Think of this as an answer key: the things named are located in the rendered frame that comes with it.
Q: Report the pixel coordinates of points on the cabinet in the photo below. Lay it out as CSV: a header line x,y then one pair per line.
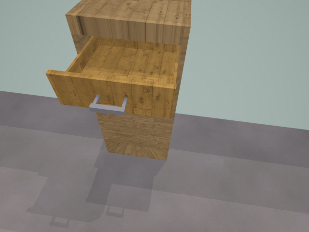
x,y
156,21

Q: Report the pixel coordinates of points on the drawer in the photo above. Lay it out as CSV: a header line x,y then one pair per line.
x,y
115,69

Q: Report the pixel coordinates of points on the handle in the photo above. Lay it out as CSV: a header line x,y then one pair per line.
x,y
95,107

